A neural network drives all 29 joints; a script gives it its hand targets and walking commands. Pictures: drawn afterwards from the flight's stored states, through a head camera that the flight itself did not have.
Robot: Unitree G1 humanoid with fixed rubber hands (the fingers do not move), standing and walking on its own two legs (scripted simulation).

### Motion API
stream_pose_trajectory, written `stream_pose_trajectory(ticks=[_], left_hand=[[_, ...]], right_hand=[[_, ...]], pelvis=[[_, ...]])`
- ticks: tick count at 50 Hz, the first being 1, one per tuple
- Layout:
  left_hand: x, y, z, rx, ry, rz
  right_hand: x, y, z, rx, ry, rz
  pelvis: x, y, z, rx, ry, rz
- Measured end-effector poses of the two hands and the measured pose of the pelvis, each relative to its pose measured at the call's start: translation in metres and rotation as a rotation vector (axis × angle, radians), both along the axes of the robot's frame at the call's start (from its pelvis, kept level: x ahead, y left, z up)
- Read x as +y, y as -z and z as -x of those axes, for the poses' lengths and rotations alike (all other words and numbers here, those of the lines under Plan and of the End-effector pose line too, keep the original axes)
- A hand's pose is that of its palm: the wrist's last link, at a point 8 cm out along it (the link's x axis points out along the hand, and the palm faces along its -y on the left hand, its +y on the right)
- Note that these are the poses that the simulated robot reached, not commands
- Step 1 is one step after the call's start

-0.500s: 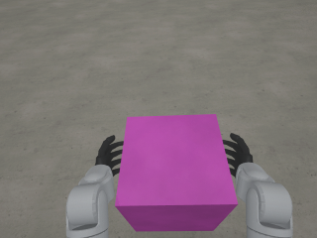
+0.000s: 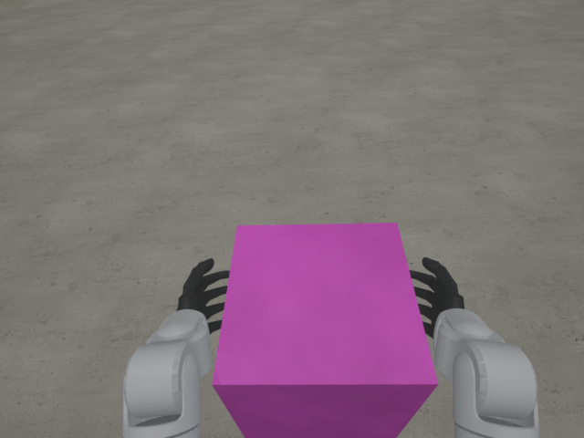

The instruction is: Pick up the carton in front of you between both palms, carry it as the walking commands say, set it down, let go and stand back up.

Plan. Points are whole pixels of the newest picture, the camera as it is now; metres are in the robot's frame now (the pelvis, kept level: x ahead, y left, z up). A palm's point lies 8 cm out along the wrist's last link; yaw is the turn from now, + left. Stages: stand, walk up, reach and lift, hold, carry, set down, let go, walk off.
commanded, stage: carry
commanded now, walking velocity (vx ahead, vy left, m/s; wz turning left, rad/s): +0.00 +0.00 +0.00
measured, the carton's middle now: (318, 338) +0.26 +0.00 +0.02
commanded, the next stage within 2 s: hold in 1.50 s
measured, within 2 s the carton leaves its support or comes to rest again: neither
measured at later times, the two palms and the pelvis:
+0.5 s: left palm (191, 348) +0.22 +0.16 +0.07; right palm (434, 347) +0.22 -0.14 +0.06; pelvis -0.03 +0.01 +0.00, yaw +0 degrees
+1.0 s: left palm (196, 340) +0.25 +0.16 +0.04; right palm (419, 340) +0.25 -0.14 +0.03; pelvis -0.04 +0.01 +0.00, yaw +0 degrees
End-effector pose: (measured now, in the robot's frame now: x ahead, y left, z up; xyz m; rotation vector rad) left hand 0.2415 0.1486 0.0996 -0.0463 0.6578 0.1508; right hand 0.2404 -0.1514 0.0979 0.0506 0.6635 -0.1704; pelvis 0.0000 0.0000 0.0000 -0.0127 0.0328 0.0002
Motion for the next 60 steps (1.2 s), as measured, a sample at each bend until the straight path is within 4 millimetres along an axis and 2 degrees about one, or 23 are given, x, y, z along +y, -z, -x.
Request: stream_pose_trajectory(ticks=[7, 16, 30, 40, 48, 60], left_hand=[[0.004, 0.001, 0.013, 0.012, -0.002, -0.003], [0.007, 0.017, 0.022, 0.055, 0.007, -0.026], [0.009, 0.046, 0.015, 0.06, 0.042, -0.056], [0.01, 0.07, 0.001, 0.046, 0.059, -0.079], [0.012, 0.067, -0.008, -0.004, 0.054, -0.073], [0.017, 0.064, -0.003, 0.013, 0.052, -0.073]], right_hand=[[0.004, 0.001, 0.012, 0.012, -0.004, 0.001], [0.007, 0.018, 0.02, 0.056, -0.02, 0.022], [0.011, 0.047, 0.013, 0.06, -0.058, 0.048], [0.013, 0.071, 0.0, 0.047, -0.073, 0.074], [0.014, 0.067, -0.008, -0.003, -0.063, 0.069], [0.019, 0.064, -0.005, 0.015, -0.066, 0.071]], pelvis=[[0.003, -0.001, 0.013, -0.007, 0.0, -0.005], [0.006, -0.002, 0.026, -0.015, -0.001, -0.011], [0.009, -0.001, 0.035, -0.012, -0.001, -0.013], [0.01, 0.0, 0.039, -0.014, 0.001, -0.012], [0.012, 0.001, 0.039, -0.009, 0.0, -0.009], [0.016, 0.001, 0.037, -0.013, 0.0, -0.005]])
